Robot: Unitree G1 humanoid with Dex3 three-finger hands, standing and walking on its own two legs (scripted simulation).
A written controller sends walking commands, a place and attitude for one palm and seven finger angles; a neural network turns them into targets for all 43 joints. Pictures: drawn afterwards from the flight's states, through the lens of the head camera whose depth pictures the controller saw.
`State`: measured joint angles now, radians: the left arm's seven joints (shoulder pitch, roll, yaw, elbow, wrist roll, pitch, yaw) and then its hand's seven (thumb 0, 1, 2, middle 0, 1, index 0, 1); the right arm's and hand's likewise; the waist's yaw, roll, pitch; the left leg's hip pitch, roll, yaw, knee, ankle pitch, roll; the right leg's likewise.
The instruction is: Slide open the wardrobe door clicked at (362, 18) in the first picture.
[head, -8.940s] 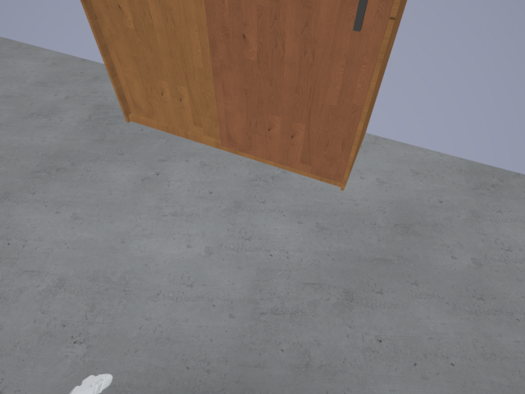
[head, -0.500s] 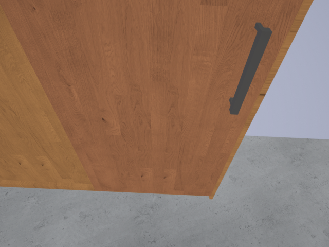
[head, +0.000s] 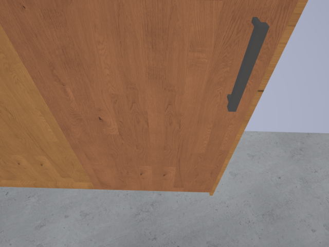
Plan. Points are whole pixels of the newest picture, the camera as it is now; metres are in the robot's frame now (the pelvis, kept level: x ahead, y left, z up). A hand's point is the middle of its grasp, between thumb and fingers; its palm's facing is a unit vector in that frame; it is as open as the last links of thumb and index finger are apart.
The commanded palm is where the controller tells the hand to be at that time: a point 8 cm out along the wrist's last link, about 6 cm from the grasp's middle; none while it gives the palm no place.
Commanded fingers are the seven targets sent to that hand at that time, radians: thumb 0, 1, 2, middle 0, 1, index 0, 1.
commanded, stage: look again from close up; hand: right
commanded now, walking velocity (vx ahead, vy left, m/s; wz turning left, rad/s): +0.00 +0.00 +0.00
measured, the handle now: (242, 69) +0.54 -0.18 +0.17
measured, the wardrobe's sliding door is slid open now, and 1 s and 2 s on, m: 0.00 0.00 0.00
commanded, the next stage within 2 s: raise the hand with hooked fingers in 0.80 s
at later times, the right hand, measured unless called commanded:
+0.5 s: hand out of the picture +0.01 -0.17 -0.18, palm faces +0.04 +0.98 -0.19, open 7.4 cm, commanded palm none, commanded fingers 0.00 -0.90 -0.90 0.20 0.30 0.20 0.30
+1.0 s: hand out of the picture +0.09 -0.20 -0.12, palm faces +0.22 +0.95 -0.23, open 7.3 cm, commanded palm +0.12 -0.23 -0.05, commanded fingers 0.00 -0.76 -0.84 0.21 0.39 0.21 0.39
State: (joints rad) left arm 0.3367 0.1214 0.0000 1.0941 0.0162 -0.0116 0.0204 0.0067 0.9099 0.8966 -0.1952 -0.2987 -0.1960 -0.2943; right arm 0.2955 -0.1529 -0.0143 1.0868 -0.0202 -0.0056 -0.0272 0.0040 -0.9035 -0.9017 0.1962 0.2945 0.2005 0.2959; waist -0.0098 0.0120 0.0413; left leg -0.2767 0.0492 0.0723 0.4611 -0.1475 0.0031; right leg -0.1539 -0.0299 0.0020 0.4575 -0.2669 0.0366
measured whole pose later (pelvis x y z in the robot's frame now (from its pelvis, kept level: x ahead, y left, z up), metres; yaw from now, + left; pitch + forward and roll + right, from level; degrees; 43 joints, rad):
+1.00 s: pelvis +0.01 +0.00 +0.00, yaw +1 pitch -2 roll -1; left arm 0.38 0.16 0.00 0.96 -0.03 -0.16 0.07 0.02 0.92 0.90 -0.20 -0.30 -0.20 -0.29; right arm 0.49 -0.17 -0.02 0.46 0.11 0.05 -0.11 0.03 -0.93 -0.90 0.20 0.30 0.21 0.30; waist -0.01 0.00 0.03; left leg -0.29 0.05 0.06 0.52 -0.19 0.00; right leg -0.15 -0.03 -0.01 0.50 -0.32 0.03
